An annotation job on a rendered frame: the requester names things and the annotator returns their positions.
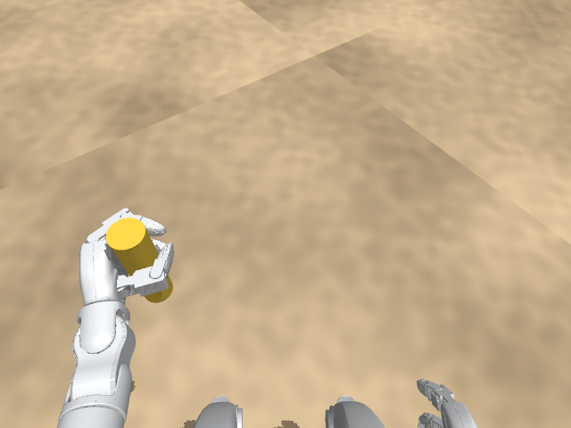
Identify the left robot arm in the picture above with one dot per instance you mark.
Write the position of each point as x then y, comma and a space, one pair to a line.
100, 387

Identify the can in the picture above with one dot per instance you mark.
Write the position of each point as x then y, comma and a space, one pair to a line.
132, 245

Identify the left robot hand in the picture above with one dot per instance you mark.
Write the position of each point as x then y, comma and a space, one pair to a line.
102, 276

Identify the right robot hand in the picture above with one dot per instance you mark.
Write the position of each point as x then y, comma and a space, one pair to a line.
454, 413

